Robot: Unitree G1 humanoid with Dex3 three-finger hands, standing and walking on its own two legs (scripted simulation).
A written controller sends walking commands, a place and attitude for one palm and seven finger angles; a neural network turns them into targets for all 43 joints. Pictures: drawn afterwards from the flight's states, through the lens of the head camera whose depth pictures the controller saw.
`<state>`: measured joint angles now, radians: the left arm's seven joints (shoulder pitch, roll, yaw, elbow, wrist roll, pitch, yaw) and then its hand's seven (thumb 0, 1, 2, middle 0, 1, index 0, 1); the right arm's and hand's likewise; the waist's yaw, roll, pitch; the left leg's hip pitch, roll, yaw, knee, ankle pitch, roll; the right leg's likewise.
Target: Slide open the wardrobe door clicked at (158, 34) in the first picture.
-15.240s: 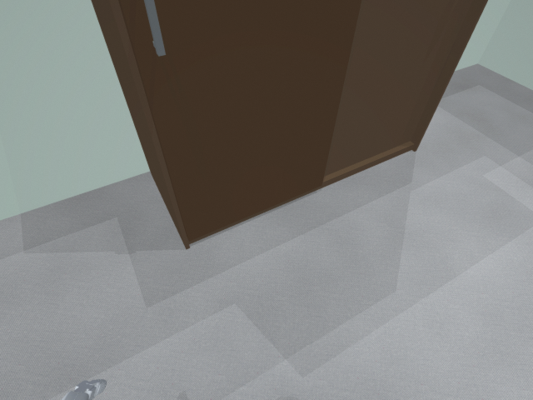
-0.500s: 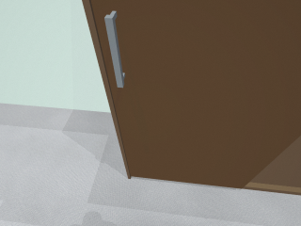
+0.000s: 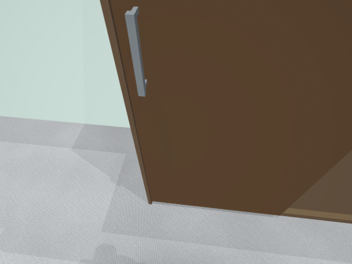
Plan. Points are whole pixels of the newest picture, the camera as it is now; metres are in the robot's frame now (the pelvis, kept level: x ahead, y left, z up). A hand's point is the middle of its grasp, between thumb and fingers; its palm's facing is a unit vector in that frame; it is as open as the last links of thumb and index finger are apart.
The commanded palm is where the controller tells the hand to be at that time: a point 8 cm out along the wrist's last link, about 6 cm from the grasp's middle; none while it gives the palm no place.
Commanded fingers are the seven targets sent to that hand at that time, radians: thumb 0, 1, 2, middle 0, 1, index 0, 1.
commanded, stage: come to a stop and stand still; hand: left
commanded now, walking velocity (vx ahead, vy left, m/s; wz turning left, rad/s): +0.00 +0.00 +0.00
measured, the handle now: (139, 55) +0.52 +0.12 +0.21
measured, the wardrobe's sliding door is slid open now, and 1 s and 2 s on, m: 0.00 0.00 0.00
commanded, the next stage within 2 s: look again from close up in 0.58 s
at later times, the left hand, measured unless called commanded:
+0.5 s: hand out of the picture -0.03 +0.21 -0.18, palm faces +0.02 -0.98 -0.19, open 7.4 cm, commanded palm none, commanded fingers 0.00 0.90 0.90 -0.20 -0.30 -0.20 -0.30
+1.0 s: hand out of the picture -0.03 +0.19 -0.18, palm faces +0.02 -0.99 -0.15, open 7.4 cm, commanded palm none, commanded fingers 0.00 0.90 0.90 -0.20 -0.30 -0.20 -0.30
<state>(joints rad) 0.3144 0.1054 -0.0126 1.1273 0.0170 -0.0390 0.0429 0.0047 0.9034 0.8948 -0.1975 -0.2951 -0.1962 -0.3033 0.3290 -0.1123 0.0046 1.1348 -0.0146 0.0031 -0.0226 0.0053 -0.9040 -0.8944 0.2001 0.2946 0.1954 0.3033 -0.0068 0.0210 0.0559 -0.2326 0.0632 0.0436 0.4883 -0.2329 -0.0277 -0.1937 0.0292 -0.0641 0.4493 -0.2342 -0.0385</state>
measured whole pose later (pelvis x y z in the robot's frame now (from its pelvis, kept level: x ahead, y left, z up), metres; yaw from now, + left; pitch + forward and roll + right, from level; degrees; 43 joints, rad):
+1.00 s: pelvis -0.01 +0.04 +0.00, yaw +0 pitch -2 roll +0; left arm 0.35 0.12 -0.01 1.09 0.02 -0.02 0.03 0.00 0.90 0.89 -0.20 -0.29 -0.20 -0.30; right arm 0.30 -0.14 0.00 1.10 -0.01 -0.01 -0.02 0.01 -0.91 -0.89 0.20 0.29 0.20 0.30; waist 0.00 -0.01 0.01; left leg -0.22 -0.01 0.08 0.45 -0.20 0.03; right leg -0.21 -0.04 -0.03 0.46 -0.22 0.02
